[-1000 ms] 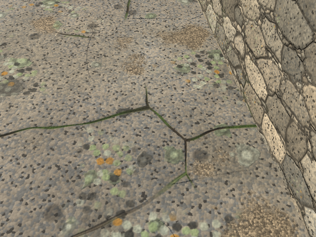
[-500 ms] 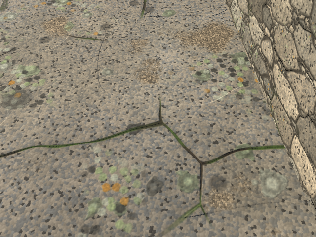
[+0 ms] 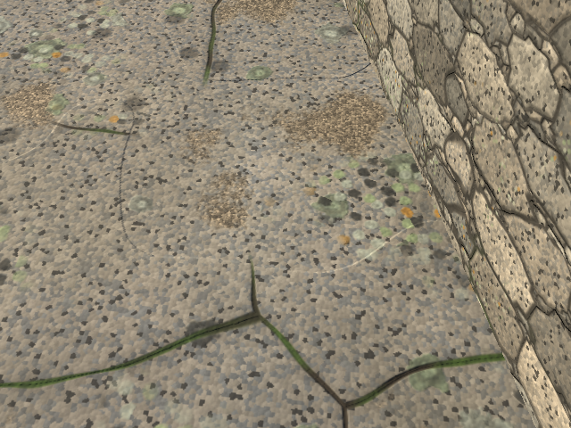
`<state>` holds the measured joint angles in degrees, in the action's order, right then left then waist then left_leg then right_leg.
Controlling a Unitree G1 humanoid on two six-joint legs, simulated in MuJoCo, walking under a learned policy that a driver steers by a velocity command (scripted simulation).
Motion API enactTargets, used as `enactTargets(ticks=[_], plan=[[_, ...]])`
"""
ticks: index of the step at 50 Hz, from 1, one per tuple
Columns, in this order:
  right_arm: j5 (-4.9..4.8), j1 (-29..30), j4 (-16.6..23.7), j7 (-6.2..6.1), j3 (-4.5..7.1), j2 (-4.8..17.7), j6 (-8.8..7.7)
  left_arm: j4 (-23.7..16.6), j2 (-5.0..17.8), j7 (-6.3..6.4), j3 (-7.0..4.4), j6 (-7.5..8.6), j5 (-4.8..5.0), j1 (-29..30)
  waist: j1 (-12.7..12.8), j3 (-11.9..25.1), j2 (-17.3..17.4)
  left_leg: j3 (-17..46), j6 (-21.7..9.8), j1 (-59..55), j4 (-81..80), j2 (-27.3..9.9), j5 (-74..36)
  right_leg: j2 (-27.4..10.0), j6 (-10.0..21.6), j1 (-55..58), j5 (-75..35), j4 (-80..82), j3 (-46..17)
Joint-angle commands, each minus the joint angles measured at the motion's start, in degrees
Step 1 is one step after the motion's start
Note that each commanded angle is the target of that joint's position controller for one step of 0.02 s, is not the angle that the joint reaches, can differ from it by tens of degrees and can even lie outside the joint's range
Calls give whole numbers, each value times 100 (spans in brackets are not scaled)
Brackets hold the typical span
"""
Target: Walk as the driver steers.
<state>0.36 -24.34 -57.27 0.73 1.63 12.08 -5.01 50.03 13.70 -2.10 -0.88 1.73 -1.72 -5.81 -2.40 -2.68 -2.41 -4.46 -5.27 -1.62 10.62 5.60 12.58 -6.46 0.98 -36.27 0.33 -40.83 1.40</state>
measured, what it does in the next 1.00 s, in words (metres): walks ahead, turning left: right foot, then left foot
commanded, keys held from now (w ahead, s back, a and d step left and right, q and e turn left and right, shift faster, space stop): w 0.28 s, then w+q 0.72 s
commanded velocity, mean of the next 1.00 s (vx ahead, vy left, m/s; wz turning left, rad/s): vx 0.50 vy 0.00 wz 0.30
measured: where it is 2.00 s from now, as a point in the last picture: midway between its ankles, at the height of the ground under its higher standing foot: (175, 240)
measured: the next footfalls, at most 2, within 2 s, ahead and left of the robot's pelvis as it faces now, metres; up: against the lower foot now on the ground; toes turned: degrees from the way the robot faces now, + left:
right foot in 0.16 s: +0.27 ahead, -0.11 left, +0.00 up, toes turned -3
left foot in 0.70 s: +0.54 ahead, +0.08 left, +0.00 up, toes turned +16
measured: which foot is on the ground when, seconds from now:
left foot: down 0.00-0.18, up 0.20-0.68, down 0.70-1.00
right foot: up 0.00-0.14, down 0.16-0.72, up 0.74-1.00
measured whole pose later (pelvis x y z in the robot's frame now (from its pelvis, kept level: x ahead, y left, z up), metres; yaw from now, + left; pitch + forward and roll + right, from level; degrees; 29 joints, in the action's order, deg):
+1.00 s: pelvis +0.56 +0.04 +0.00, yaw +22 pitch +1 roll +0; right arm -0.1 -20.7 -54.4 0.4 4.3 14.9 -2.9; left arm 46.9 14.4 -0.5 -1.8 2.0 -2.5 -5.6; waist -2.4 -2.7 -2.1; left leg 3.8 -7.8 5.4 16.4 8.4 11.2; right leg -7.6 -2.8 -37.7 8.4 -52.2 -3.1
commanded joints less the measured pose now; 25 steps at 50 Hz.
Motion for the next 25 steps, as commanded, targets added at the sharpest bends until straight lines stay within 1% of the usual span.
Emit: enactTargets(ticks=[1, 3, 4, 5, 6, 7, 8, 9, 10, 11, 12, 13, 14, 15, 16, 17, 18, 20, 21, 22, 23, 24, 25], plan=[[32, -358, 82, -57, 143, 811, -49, -506, 264, 13, -15, 90, 19, 765, -108, -302, 559, 678, -590, 143, -274, -1580, -2345, 244, 56, 139, -188, 516, 270], [73, -406, 7, -100, 151, 850, -19, -587, 338, 28, -40, 118, 14, 873, -80, -318, 584, 721, -582, -287, -56, -1756, -2802, 309, 185, 131, 140, 734, 235], [89, -364, -14, -123, 161, 882, -5, -595, 375, 37, -58, 139, 12, 828, -19, -298, 599, 714, -554, -445, 112, -1817, -3158, 371, 270, 251, 381, 846, 244], [101, -264, -17, -144, 170, 921, 5, -549, 420, 55, -86, 166, 10, 631, 111, -209, 633, 663, -494, -519, 404, -1833, -3805, 492, 369, 586, 649, 978, 283], [114, -176, -20, -155, 183, 971, 17, -412, 500, 92, -136, 196, 4, 185, 313, 21, 677, 605, -419, -538, 934, -1803, -4564, 676, 478, 1168, 891, 1108, 342], [99, -92, -26, -147, 180, 978, 42, -126, 590, 141, -204, 248, -23, -666, 685, 460, 554, 438, -318, -375, 1909, -1626, -4814, 845, 627, 2175, 761, 1483, 434], [56, -58, 66, -137, 135, 877, 32, 164, 881, 212, -315, 304, -135, -1694, 1057, 1084, 348, 290, -216, 569, 3242, -1412, -3714, 282, 872, 3698, 826, 1501, -147], [-143, -566, 293, -80, -1, 287, 7, 222, 1583, 297, -515, 287, -235, -2343, 957, 1924, -870, -125, 115, 2748, 5452, -528, -723, -1488, 1577, 5559, 1822, 1781, -2818], [-11, -437, 209, -101, 127, 712, 12, 239, 1425, 245, -494, 207, -30, -2062, 881, 1909, -701, 571, 53, 3560, 6215, -188, 1730, -1776, 1751, 5413, 1775, 2494, -4150], [29, 32, 317, -91, 198, 861, 20, 172, 1141, 235, -430, 182, 85, -1454, 620, 964, -321, 803, 5, 3872, 6289, -588, 1253, -1506, 1569, 4622, 1880, 2539, -3156], [63, 339, 377, -32, 187, 807, -34, 119, 783, 192, -344, 199, 57, -1088, 529, 466, 65, 810, 37, 3769, 5986, -787, 803, -1251, 1417, 3833, 1423, 2768, -2501], [86, 403, 370, -2, 181, 656, -13, 143, 614, 189, -301, 229, 55, -914, 346, 206, 33, 765, 70, 3554, 5631, -966, 568, -961, 1207, 3344, 1097, 2952, -1955], [194, 331, 352, 22, 170, 582, 69, 230, 453, 199, -251, 265, 88, -851, 180, 110, -84, 731, 156, 3272, 5380, -1067, 432, -733, 1053, 2966, 712, 3085, -1553], [247, 105, 234, 57, 123, 400, 169, 303, 334, 189, -228, 325, 82, -998, 97, 213, -74, 703, 220, 3070, 5416, -1035, 426, -725, 1033, 2866, 330, 3101, -1279], [241, 89, 229, 85, 120, 351, 232, 377, 366, 181, -237, 392, 90, -1147, 70, 220, -31, 702, 258, 3066, 5413, -1022, 359, -718, 1037, 2800, 25, 3144, -1093], [222, 229, 286, 113, 133, 360, 275, 434, 452, 181, -262, 445, 108, -1225, 39, 134, -53, 718, 285, 3227, 5334, -1048, 193, -697, 1013, 2764, -76, 3238, -872], [206, 471, 374, 133, 143, 379, 306, 476, 508, 184, -279, 479, 103, -1288, 56, 14, -77, 732, 306, 3458, 5204, -1086, -44, -671, 970, 2750, -57, 3343, -679], [178, 957, 546, 152, 156, 413, 335, 530, 488, 190, -276, 498, 74, -1439, 149, -147, -97, 755, 327, 3882, 4842, -1091, -546, -582, 855, 2847, -161, 3441, -347], [143, 1239, 659, 153, 168, 443, 318, 532, 549, 203, -275, 487, 72, -1411, 215, -225, -99, 703, 345, 3967, 4562, -1064, -803, -484, 796, 2824, -194, 3522, -169], [134, 1439, 741, 158, 160, 422, 301, 543, 521, 210, -262, 488, 74, -1441, 245, -251, -95, 640, 353, 3996, 4247, -1036, -1031, -443, 764, 2878, -291, 3542, -19], [100, 1577, 802, 152, 117, 322, 297, 574, 512, 240, -246, 508, 121, -1470, 243, -246, -153, 509, 355, 3933, 3902, -1015, -1208, -389, 751, 2925, -388, 3557, 126], [105, 1768, 868, 153, 88, 284, 292, 600, 489, 262, -231, 522, 128, -1537, 304, -267, -121, 398, 352, 3875, 3580, -998, -1388, -385, 734, 3006, -521, 3558, 252], [69, 1929, 914, 170, 62, 247, 284, 625, 430, 259, -207, 524, 100, -1615, 348, -286, -129, 246, 304, 3720, 3277, -966, -1565, -357, 705, 3065, -759, 3510, 446]])
Velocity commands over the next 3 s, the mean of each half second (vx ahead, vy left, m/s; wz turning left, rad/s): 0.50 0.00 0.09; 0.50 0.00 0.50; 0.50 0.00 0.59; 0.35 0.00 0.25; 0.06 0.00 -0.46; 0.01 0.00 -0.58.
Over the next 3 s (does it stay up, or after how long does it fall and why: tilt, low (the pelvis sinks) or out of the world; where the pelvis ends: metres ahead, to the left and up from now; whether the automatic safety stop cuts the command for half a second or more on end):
stays up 1.00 0.38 0.00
